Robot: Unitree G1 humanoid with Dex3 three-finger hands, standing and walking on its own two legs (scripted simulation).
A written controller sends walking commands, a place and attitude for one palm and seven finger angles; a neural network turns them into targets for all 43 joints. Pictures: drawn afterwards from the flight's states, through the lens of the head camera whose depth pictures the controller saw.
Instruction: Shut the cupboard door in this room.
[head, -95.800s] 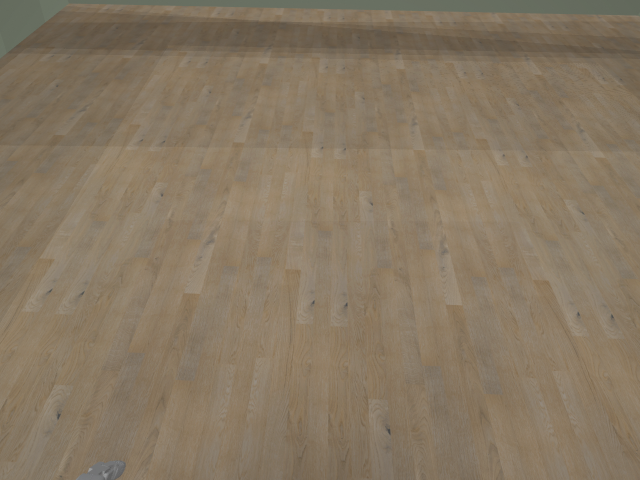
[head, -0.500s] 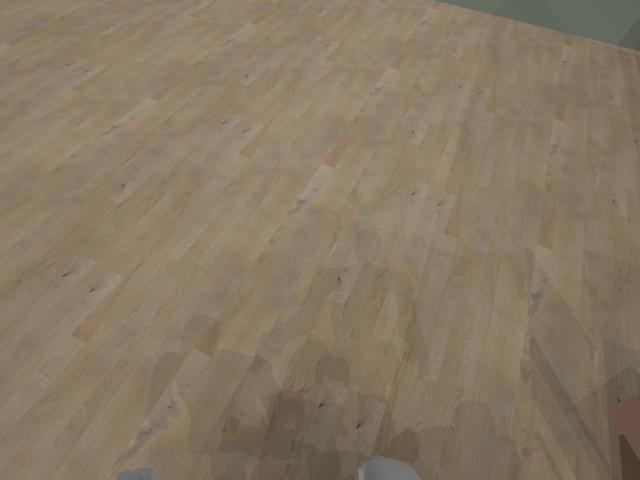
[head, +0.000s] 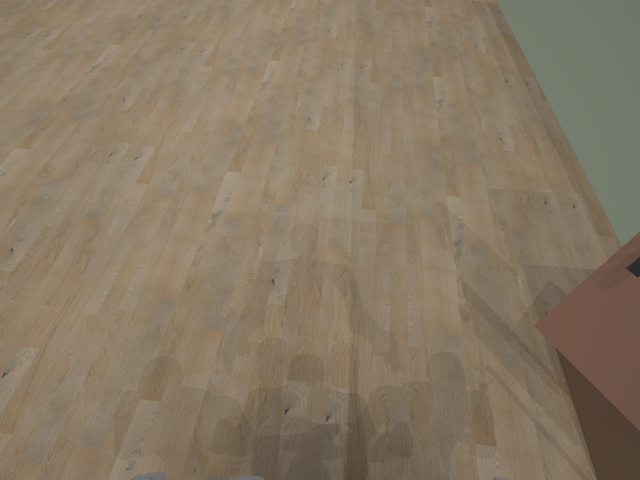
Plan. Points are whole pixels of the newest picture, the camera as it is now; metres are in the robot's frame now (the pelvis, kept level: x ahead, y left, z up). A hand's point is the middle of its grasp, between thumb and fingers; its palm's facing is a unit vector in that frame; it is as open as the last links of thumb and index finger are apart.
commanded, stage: turn to face it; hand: left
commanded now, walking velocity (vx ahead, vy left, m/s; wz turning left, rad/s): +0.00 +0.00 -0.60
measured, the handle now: out of the picture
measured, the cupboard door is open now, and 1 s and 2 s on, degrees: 36 36 36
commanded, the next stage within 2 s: take the last steps up to it in 1.46 s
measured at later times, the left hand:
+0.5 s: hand (221, 461) +0.16 +0.15 -0.15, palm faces -0.29 -0.92 -0.27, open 7.4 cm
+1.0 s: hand (262, 406) +0.24 +0.10 -0.15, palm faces -0.56 -0.79 -0.23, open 7.4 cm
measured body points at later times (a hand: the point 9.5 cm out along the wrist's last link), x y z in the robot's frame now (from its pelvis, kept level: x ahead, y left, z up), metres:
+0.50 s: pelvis +0.00 -0.02 +0.00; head +0.04 -0.05 +0.45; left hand +0.18 +0.19 -0.13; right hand -0.02 -0.30 -0.15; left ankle +0.02 +0.11 -0.66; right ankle -0.03 -0.14 -0.73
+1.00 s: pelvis +0.02 -0.01 +0.01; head +0.07 -0.03 +0.45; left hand +0.27 +0.14 -0.13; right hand -0.08 -0.25 -0.13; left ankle +0.08 +0.10 -0.73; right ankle -0.06 -0.12 -0.69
